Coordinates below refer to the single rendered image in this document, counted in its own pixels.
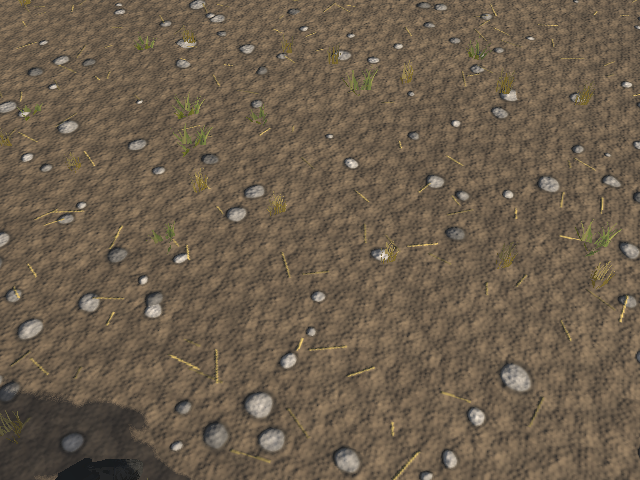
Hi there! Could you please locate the robot left hand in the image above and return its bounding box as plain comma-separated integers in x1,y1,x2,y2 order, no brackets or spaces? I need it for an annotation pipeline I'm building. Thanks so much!
55,458,143,480

